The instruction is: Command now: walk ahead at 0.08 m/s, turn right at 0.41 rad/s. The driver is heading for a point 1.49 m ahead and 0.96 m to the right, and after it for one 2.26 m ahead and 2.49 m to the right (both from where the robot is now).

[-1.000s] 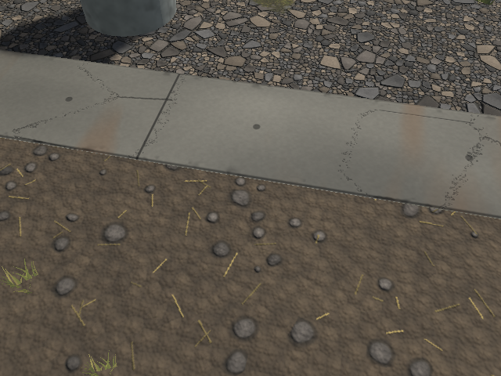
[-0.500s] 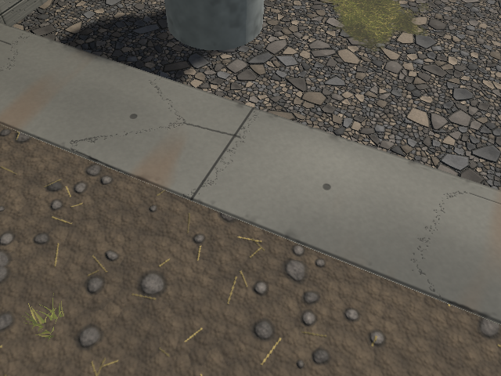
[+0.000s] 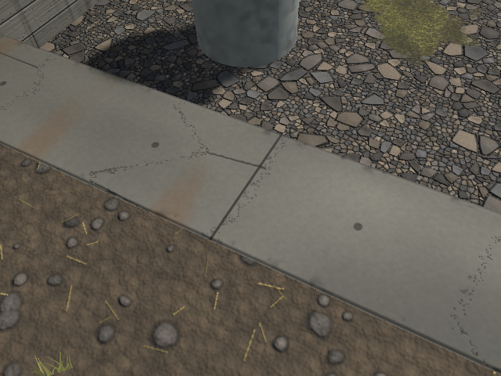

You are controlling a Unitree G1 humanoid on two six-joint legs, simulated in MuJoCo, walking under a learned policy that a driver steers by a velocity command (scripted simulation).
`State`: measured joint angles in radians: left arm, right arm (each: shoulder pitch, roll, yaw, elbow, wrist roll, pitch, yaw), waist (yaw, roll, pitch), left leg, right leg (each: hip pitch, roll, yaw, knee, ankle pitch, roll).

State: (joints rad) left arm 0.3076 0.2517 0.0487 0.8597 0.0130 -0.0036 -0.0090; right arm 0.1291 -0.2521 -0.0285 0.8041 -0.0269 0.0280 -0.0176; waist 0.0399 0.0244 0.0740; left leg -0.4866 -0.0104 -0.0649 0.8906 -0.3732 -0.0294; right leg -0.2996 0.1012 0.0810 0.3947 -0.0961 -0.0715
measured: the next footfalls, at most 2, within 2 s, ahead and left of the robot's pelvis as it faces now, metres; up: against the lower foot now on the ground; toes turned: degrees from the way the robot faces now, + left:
left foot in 0.16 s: +0.07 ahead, +0.12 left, +0.00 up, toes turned -11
right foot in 0.62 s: -0.03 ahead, -0.08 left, +0.00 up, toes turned -24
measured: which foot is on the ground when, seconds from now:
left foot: up 0.00-0.14, down 0.16-0.62, up 0.64-1.00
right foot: down 0.00-0.16, up 0.18-0.60, down 0.62-1.00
